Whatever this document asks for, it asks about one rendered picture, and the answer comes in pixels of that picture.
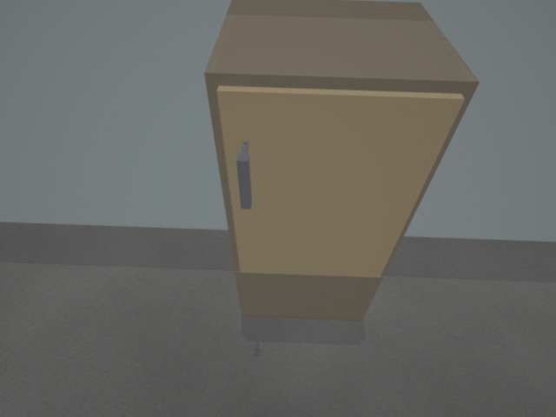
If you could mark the handle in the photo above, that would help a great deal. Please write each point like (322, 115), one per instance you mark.
(243, 171)

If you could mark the cupboard door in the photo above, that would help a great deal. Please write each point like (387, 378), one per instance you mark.
(334, 173)

